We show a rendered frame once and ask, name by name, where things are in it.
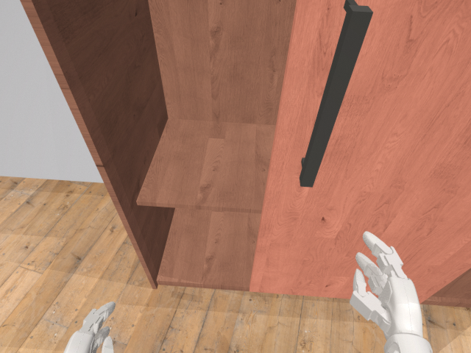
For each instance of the right robot hand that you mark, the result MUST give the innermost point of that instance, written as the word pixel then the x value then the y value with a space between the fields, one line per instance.
pixel 396 292

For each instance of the robot right forearm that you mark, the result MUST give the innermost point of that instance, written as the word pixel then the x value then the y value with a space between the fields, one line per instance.
pixel 407 343

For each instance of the wardrobe door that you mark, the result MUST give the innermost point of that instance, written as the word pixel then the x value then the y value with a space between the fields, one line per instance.
pixel 398 161
pixel 459 288

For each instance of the handle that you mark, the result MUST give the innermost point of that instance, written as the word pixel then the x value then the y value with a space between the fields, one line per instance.
pixel 352 36

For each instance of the left robot hand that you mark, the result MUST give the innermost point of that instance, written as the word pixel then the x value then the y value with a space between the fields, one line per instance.
pixel 89 338

